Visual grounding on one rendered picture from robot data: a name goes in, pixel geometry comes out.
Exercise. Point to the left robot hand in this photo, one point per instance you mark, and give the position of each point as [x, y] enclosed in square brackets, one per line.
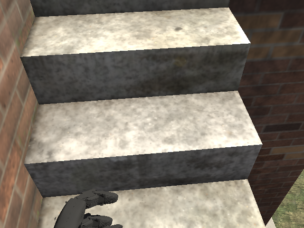
[73, 214]

